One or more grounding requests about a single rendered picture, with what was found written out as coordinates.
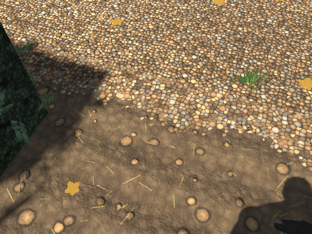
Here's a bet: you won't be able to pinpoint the robot right hand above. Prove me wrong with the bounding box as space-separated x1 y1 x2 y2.
274 219 312 234

